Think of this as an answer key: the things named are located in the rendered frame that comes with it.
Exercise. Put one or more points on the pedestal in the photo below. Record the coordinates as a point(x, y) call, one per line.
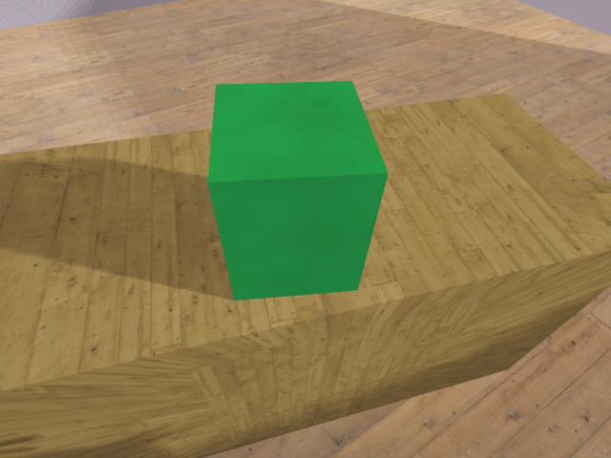
point(120, 336)

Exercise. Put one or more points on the carton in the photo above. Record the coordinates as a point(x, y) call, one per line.
point(296, 180)

